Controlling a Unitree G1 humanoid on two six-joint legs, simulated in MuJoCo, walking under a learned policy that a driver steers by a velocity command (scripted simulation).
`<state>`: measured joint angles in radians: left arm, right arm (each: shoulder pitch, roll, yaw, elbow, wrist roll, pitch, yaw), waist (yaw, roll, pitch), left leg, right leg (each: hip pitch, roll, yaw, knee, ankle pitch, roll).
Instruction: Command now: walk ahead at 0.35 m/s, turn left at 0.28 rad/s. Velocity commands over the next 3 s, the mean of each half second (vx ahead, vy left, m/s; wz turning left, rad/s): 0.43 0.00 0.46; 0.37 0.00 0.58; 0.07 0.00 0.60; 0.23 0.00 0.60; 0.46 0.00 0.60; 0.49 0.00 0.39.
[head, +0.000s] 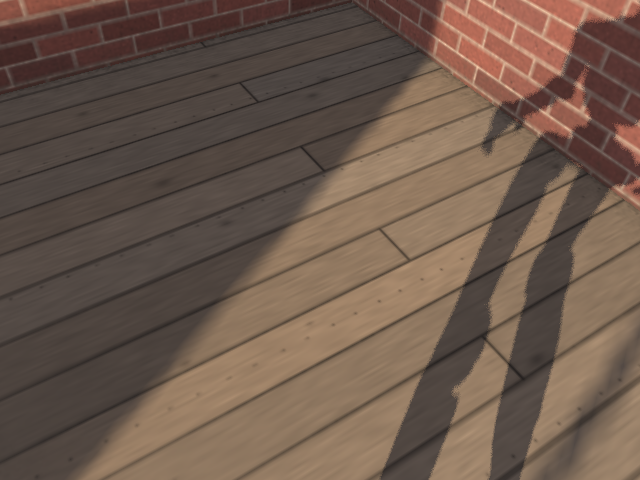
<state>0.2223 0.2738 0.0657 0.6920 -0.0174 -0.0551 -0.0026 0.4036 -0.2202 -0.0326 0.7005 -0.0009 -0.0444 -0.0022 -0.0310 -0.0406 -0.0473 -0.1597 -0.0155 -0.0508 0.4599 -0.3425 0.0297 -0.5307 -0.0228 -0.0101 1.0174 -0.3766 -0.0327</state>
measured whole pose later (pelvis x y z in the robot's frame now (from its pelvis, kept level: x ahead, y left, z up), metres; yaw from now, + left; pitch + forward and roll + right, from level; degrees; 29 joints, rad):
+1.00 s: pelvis +0.42 +0.11 +0.00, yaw +33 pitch +3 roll -1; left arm 0.05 0.31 0.03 0.63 0.02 -0.05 0.02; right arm 0.25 -0.29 -0.06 0.68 0.02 -0.01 -0.01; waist -0.05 -0.03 0.07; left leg -0.27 -0.12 -0.12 0.44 -0.20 0.08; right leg -0.70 -0.05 0.09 0.88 -0.15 0.08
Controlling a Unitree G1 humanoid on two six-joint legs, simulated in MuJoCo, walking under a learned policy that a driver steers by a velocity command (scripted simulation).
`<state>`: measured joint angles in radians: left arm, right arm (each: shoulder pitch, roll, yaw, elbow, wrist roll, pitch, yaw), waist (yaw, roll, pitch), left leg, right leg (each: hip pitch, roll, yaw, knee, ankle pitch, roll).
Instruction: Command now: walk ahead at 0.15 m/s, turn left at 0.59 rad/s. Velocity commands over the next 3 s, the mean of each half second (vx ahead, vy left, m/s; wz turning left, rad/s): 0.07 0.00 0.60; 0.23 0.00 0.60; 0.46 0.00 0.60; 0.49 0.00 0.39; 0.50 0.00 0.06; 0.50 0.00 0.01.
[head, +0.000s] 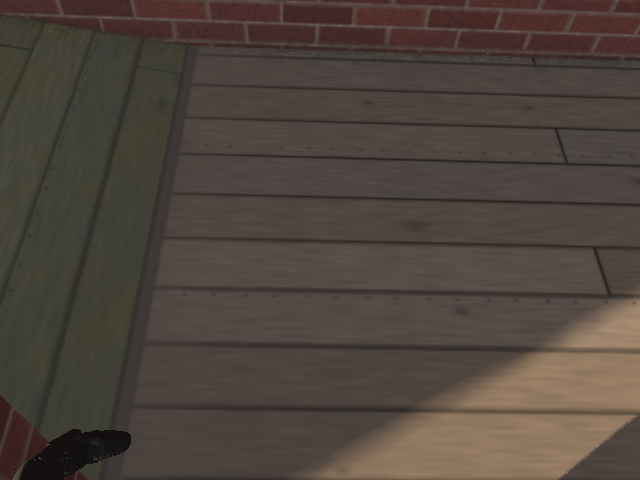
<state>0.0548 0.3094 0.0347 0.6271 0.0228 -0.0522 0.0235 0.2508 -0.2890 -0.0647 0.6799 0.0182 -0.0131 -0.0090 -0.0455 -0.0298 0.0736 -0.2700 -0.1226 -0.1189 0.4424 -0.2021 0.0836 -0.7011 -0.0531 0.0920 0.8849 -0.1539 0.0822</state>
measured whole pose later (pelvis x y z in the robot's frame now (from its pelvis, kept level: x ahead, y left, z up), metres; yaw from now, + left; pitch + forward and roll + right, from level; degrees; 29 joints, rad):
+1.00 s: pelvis +0.18 +0.01 +0.00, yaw +35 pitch +2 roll -2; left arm 0.04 0.28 0.08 0.65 0.00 -0.04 -0.02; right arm 0.42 -0.23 -0.05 0.71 0.03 -0.05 -0.04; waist -0.06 -0.03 0.02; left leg -0.12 -0.03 -0.22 0.40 -0.30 0.02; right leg -0.56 0.00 0.08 0.68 -0.09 0.05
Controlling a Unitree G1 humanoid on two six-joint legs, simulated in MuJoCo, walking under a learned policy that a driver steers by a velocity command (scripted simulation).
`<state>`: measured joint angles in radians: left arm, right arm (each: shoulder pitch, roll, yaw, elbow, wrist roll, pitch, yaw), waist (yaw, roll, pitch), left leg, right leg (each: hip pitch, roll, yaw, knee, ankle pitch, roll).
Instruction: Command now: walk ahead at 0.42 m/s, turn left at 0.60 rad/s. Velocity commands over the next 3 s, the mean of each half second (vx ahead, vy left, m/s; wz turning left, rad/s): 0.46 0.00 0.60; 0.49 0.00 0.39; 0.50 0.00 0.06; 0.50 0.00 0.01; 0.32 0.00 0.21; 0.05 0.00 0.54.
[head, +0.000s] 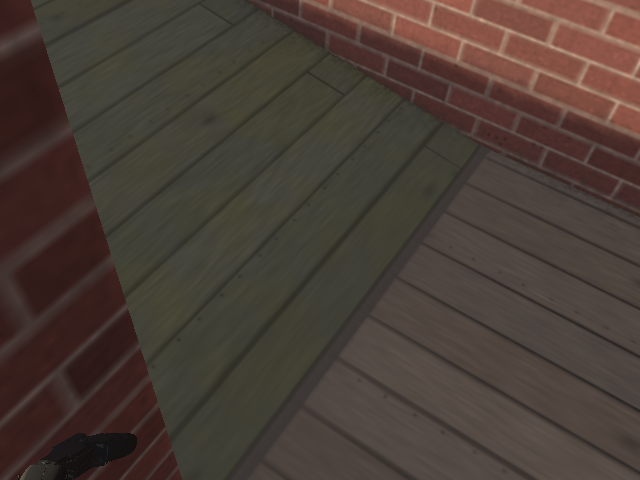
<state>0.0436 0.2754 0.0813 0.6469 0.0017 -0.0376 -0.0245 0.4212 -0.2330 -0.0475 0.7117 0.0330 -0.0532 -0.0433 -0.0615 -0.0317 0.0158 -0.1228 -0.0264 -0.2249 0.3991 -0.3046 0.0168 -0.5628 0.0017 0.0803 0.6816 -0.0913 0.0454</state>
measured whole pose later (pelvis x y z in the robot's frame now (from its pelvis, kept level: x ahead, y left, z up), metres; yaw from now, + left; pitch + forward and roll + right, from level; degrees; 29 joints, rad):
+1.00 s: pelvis +0.39 -0.07 +0.00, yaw +28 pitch -2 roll -3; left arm 0.27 0.31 0.07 0.87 0.00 0.03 0.01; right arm 0.45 -0.26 -0.03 0.82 0.01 -0.04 -0.05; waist 0.00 -0.07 0.05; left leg -0.04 0.10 -0.15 0.35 -0.29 -0.05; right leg -0.71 -0.07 0.09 0.92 0.07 0.12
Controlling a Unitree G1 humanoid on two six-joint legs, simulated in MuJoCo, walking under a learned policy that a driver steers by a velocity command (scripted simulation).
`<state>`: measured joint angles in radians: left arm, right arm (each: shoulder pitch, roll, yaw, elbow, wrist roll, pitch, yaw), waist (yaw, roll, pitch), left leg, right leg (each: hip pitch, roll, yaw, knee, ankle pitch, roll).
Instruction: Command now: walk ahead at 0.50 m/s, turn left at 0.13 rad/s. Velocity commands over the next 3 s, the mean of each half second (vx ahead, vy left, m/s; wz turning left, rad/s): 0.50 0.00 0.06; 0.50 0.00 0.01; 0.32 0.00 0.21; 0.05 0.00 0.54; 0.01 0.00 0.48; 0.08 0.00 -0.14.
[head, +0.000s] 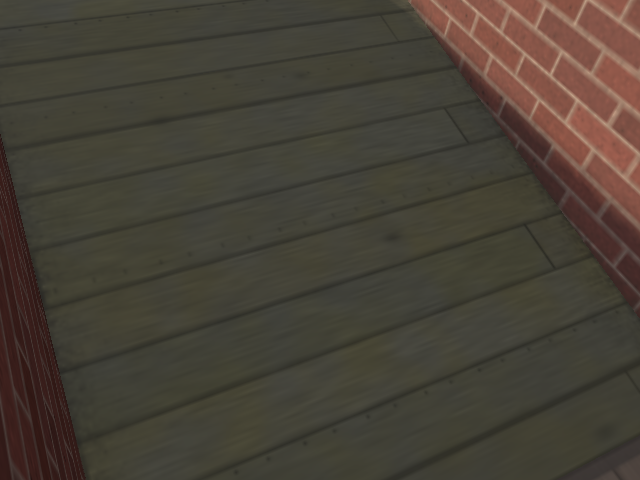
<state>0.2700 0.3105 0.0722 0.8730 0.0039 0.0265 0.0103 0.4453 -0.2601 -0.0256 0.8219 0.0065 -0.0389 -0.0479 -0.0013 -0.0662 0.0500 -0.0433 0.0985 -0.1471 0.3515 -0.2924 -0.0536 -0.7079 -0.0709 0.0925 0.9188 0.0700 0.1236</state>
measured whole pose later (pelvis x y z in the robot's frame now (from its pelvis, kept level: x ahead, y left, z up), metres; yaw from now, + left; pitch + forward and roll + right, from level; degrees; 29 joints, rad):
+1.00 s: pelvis +0.50 -0.10 +0.04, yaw +0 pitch +1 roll +1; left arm 0.11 0.28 0.06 0.81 -0.02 -0.05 0.01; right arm 0.40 -0.25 -0.06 0.89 -0.01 -0.06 -0.04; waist -0.05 -0.03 0.00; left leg -0.12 -0.01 0.07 0.25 -0.30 0.09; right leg -0.70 -0.13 0.02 0.94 -0.08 0.05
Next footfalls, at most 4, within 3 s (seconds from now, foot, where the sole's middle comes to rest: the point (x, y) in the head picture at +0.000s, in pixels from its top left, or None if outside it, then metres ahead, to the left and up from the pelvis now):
0.10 right None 0.19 -0.23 -0.79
0.64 left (282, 456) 0.54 0.01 -0.74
1.16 right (414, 367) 0.75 -0.28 -0.73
1.72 left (307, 322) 0.84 -0.03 -0.70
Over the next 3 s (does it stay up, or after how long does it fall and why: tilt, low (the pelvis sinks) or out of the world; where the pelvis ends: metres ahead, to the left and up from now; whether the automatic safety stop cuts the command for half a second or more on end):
stays up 0.79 -0.16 0.04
